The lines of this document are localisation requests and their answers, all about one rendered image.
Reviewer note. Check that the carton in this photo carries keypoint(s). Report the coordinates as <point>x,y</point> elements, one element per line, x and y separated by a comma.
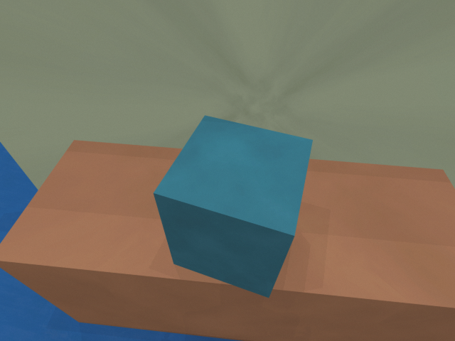
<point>230,202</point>

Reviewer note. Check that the pedestal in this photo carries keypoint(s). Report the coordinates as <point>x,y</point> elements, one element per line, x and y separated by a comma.
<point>372,259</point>

